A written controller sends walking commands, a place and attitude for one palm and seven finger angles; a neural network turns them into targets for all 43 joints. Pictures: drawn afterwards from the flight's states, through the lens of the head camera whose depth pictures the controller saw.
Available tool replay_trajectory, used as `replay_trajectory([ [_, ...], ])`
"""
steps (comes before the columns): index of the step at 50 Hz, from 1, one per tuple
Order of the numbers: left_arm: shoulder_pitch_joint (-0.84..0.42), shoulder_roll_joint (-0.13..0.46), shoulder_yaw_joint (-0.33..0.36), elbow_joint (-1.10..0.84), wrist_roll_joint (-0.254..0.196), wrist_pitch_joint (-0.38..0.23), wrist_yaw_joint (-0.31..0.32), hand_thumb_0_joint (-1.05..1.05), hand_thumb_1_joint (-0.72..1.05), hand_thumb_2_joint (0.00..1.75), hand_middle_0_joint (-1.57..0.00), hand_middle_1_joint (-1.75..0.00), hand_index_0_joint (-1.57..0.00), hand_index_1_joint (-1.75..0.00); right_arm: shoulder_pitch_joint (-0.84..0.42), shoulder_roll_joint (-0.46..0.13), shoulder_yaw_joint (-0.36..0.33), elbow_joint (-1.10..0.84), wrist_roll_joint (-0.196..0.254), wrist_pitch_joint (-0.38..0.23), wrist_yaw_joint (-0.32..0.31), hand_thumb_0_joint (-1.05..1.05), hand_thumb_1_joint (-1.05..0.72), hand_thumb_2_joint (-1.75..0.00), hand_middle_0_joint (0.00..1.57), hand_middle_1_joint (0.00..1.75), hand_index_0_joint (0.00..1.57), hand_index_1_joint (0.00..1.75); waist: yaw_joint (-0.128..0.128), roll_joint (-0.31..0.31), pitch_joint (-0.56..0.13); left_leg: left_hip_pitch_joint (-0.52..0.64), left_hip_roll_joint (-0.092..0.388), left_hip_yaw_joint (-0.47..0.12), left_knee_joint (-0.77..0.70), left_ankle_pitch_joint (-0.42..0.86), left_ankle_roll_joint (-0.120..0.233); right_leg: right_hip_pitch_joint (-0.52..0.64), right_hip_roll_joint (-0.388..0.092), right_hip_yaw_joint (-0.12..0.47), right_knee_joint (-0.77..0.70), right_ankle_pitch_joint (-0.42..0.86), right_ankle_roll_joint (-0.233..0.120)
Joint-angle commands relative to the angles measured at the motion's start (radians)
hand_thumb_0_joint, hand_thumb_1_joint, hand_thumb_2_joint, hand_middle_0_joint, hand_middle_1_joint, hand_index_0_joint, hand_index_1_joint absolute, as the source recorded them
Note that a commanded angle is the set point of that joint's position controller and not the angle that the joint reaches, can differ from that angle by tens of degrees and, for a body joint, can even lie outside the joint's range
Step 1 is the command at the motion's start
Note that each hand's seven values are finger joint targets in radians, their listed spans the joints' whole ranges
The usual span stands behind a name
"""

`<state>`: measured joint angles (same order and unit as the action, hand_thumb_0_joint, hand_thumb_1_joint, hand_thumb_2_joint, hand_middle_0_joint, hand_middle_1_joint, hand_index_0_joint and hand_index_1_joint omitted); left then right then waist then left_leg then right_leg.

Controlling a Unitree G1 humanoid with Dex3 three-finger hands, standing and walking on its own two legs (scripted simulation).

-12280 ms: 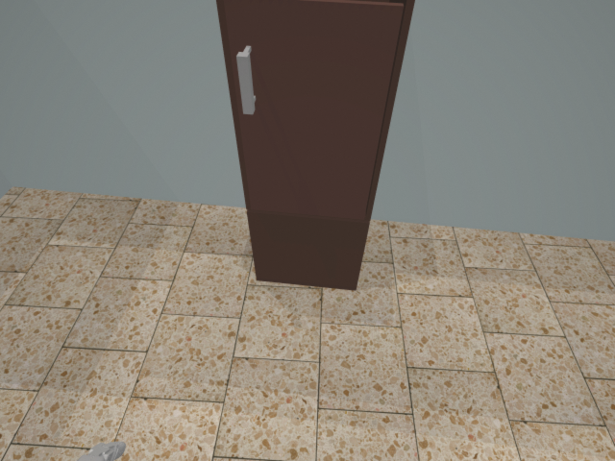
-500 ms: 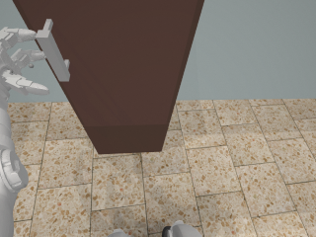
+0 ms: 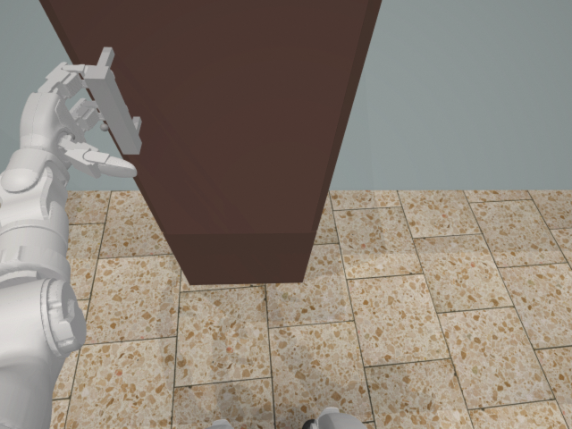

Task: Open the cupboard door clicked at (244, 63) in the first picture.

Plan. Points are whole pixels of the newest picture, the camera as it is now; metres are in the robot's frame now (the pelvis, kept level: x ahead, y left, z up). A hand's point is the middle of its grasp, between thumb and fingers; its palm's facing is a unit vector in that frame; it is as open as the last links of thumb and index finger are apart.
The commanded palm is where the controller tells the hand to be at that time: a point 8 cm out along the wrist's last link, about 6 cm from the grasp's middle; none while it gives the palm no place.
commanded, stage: slide the fingers in behind the handle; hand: left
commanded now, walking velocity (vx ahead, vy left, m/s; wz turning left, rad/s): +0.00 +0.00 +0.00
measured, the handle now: (120, 103) +0.53 +0.21 +0.12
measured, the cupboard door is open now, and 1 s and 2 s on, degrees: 0 0 6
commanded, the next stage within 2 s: close the thumb around the handle in 0.76 s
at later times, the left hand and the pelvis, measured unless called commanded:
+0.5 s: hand (130, 126) +0.49 +0.18 +0.12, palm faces -0.02 -1.00 -0.02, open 13.9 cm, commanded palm +0.46 +0.24 +0.12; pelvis -0.01 -0.01 +0.00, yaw +0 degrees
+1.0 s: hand (120, 126) +0.48 +0.19 +0.13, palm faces -0.02 -1.00 -0.01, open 13.5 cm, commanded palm +0.46 +0.24 +0.12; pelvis -0.01 -0.01 +0.00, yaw -1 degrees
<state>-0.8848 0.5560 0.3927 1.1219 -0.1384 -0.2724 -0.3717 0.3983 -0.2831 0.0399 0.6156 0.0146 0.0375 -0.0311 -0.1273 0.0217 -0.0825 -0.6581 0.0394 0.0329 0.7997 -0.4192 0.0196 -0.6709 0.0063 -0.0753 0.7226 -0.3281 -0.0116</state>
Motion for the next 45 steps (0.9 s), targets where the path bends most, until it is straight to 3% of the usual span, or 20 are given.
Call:
replay_trajectory([
  [1,-0.478,0.199,-0.006,-0.243,-0.015,-0.074,0.023,0.0,-0.5,0.3,-0.3,-1.2,-0.3,-1.2,0.139,-0.167,-0.068,-0.055,-0.003,-0.017,-0.008,0.0,-0.9,-0.9,0.2,0.3,0.2,0.3,-0.027,0.092,-0.427,0.312,-0.008,-0.076,-0.065,0.52,0.005,0.175,0.036,0.031,-0.033,0.378,-0.01],
  [4,-0.463,0.225,0.024,-0.197,-0.017,-0.062,0.029,0.0,-0.5,0.3,-0.3,-1.2,-0.3,-1.2,0.131,-0.168,-0.066,-0.051,0.0,-0.018,-0.011,0.0,-0.9,-0.9,0.2,0.3,0.2,0.3,-0.021,0.084,-0.405,0.264,-0.015,-0.058,-0.073,0.452,0.008,0.205,0.032,0.041,-0.041,0.38,-0.008],
  [8,-0.485,0.186,-0.013,-0.236,0.0,-0.076,0.044,0.0,-0.5,0.3,-0.3,-1.2,-0.3,-1.2,0.126,-0.159,-0.065,-0.054,-0.002,-0.026,-0.008,0.0,-0.9,-0.9,0.2,0.3,0.2,0.3,-0.02,0.126,-0.42,0.285,-0.018,-0.06,-0.072,0.466,0.007,0.195,0.029,0.042,-0.037,0.382,-0.009],
  [11,-0.483,0.166,-0.025,-0.202,-0.005,-0.079,0.05,0.0,-0.5,0.3,-0.3,-1.2,-0.3,-1.2,0.132,-0.159,-0.063,-0.048,-0.003,-0.029,-0.008,0.0,-0.9,-0.9,0.2,0.3,0.2,0.3,-0.034,0.06,-0.385,0.254,-0.019,-0.06,-0.075,0.431,0.013,0.203,0.032,0.04,-0.042,0.372,-0.009],
  [13,-0.479,0.202,0.009,-0.178,-0.009,-0.073,0.052,0.0,-0.5,0.3,-0.3,-1.2,-0.3,-1.2,0.13,-0.165,-0.065,-0.047,0.0,-0.029,-0.01,0.0,-0.9,-0.9,0.2,0.3,0.2,0.3,-0.029,0.041,-0.392,0.224,-0.021,-0.053,-0.08,0.395,0.015,0.23,0.029,0.049,-0.044,0.372,-0.007],
  [17,-0.541,0.177,-0.02,-0.221,0.003,-0.084,0.063,0.0,-0.5,0.3,-0.3,-1.2,-0.3,-1.2,0.127,-0.157,-0.063,-0.047,-0.003,-0.037,-0.009,0.0,-0.9,-0.9,0.2,0.3,0.2,0.3,-0.035,0.119,-0.415,0.256,-0.025,-0.052,-0.077,0.392,0.013,0.205,0.027,0.051,-0.041,0.361,-0.007],
  [20,-0.498,0.189,-0.011,-0.209,0.01,-0.094,0.07,0.0,-0.5,0.3,-0.3,-1.2,-0.3,-1.2,0.13,-0.159,-0.065,-0.045,-0.002,-0.041,-0.009,0.0,-0.9,-0.9,0.2,0.3,0.2,0.3,-0.027,0.073,-0.415,0.24,-0.024,-0.053,-0.079,0.385,0.014,0.22,0.027,0.052,-0.043,0.359,-0.008],
  [21,-0.504,0.167,-0.025,-0.209,0.003,-0.096,0.067,0.0,-0.5,0.3,-0.3,-1.2,-0.3,-1.2,0.13,-0.158,-0.062,-0.049,-0.004,-0.042,-0.009,0.0,-0.9,-0.9,0.2,0.3,0.2,0.3,-0.03,0.075,-0.42,0.241,-0.026,-0.051,-0.077,0.392,0.016,0.228,0.028,0.053,-0.041,0.37,-0.008],
  [22,-0.497,0.206,0.013,-0.196,0.002,-0.094,0.067,0.0,-0.5,0.3,-0.3,-1.2,-0.3,-1.2,0.132,-0.162,-0.065,-0.042,-0.002,-0.039,-0.011,0.0,-0.9,-0.9,0.2,0.3,0.2,0.3,-0.022,0.077,-0.426,0.237,-0.024,-0.051,-0.077,0.396,0.013,0.236,0.027,0.054,-0.04,0.377,-0.009],
  [23,-0.49,0.196,0.006,-0.181,-0.004,-0.087,0.064,0.0,-0.5,0.3,-0.3,-1.2,-0.3,-1.2,0.13,-0.162,-0.063,-0.045,-0.001,-0.039,-0.01,0.0,-0.9,-0.9,0.2,0.3,0.2,0.3,-0.026,0.055,-0.421,0.225,-0.026,-0.047,-0.081,0.383,0.015,0.244,0.028,0.055,-0.043,0.377,-0.006],
  [24,-0.481,0.227,0.035,-0.158,-0.007,-0.079,0.064,0.0,-0.5,0.3,-0.3,-1.2,-0.3,-1.2,0.129,-0.165,-0.061,-0.045,0.001,-0.038,-0.012,0.0,-0.9,-0.9,0.2,0.3,0.2,0.3,-0.018,0.043,-0.402,0.187,-0.028,-0.04,-0.083,0.361,0.016,0.265,0.025,0.061,-0.046,0.378,-0.006],
  [26,-0.489,0.271,0.055,-0.129,0.0,-0.069,0.065,0.0,-0.5,0.3,-0.3,-1.2,-0.3,-1.2,0.131,-0.17,-0.056,-0.048,0.002,-0.035,-0.018,0.0,-0.9,-0.9,0.2,0.3,0.2,0.3,-0.023,0.015,-0.369,0.141,-0.031,-0.037,-0.087,0.326,0.022,0.283,0.022,0.067,-0.049,0.37,-0.004],
  [29,-0.496,0.253,0.025,-0.157,0.022,-0.079,0.067,0.0,-0.5,0.3,-0.3,-1.2,-0.3,-1.2,0.124,-0.162,-0.057,-0.059,0.002,-0.039,-0.017,0.0,-0.9,-0.9,0.2,0.3,0.2,0.3,-0.02,0.087,-0.373,0.157,-0.034,-0.033,-0.088,0.309,0.019,0.254,0.02,0.07,-0.05,0.343,-0.005],
  [33,-0.509,0.225,0.011,-0.157,0.014,-0.091,0.066,0.0,-0.5,0.3,-0.3,-1.2,-0.3,-1.2,0.136,-0.165,-0.06,-0.053,0.0,-0.044,-0.017,0.0,-0.9,-0.9,0.2,0.3,0.2,0.3,-0.031,0.075,-0.399,0.191,-0.029,-0.042,-0.085,0.323,0.017,0.232,0.023,0.063,-0.047,0.333,-0.005],
  [36,-0.496,0.267,0.057,-0.152,-0.009,-0.089,0.055,0.0,-0.5,0.3,-0.3,-1.2,-0.3,-1.2,0.141,-0.172,-0.061,-0.055,0.0,-0.045,-0.021,0.0,-0.9,-0.9,0.2,0.3,0.2,0.3,-0.023,0.02,-0.426,0.168,-0.03,-0.036,-0.083,0.326,0.022,0.288,0.024,0.071,-0.048,0.365,-0.003],
  [37,-0.489,0.288,0.069,-0.161,-0.007,-0.09,0.051,0.0,-0.5,0.3,-0.3,-1.2,-0.3,-1.2,0.136,-0.173,-0.061,-0.059,0.001,-0.044,-0.021,0.0,-0.9,-0.9,0.2,0.3,0.2,0.3,-0.012,0.034,-0.443,0.157,-0.032,-0.032,-0.084,0.328,0.02,0.308,0.022,0.076,-0.045,0.377,-0.002],
  [39,-0.496,0.291,0.062,-0.169,-0.001,-0.088,0.046,0.0,-0.5,0.3,-0.3,-1.2,-0.3,-1.2,0.133,-0.169,-0.059,-0.06,0.003,-0.043,-0.022,0.0,-0.9,-0.9,0.2,0.3,0.2,0.3,-0.018,0.051,-0.429,0.155,-0.031,-0.027,-0.085,0.331,0.022,0.303,0.021,0.078,-0.048,0.387,-0.001],
  [43,-0.476,0.259,0.037,-0.197,0.008,-0.1,0.048,0.0,-0.5,0.3,-0.3,-1.2,-0.3,-1.2,0.131,-0.164,-0.062,-0.061,0.002,-0.042,-0.019,0.0,-0.9,-0.9,0.2,0.3,0.2,0.3,-0.013,0.11,-0.423,0.208,-0.028,-0.036,-0.084,0.36,0.017,0.255,0.025,0.067,-0.047,0.372,-0.007],
  [44,-0.466,0.276,0.055,-0.199,0.003,-0.1,0.05,0.0,-0.44,0.32,-0.3,-1.21,-0.3,-1.21,0.136,-0.168,-0.063,-0.061,0.0,-0.041,-0.019,0.0,-0.9,-0.9,0.2,0.3,0.2,0.3,-0.01,0.074,-0.436,0.205,-0.026,-0.038,-0.085,0.358,0.018,0.269,0.027,0.066,-0.047,0.371,-0.005],
  [45,-0.464,0.249,0.035,-0.203,-0.002,-0.099,0.045,0.0,-0.39,0.35,-0.31,-1.21,-0.31,-1.21,0.129,-0.165,-0.064,-0.062,0.003,-0.041,-0.018,0.0,-0.9,-0.9,0.2,0.3,0.2,0.3,-0.012,0.098,-0.43,0.214,-0.027,-0.036,-0.088,0.363,0.015,0.264,0.026,0.065,-0.048,0.372,-0.007],
])
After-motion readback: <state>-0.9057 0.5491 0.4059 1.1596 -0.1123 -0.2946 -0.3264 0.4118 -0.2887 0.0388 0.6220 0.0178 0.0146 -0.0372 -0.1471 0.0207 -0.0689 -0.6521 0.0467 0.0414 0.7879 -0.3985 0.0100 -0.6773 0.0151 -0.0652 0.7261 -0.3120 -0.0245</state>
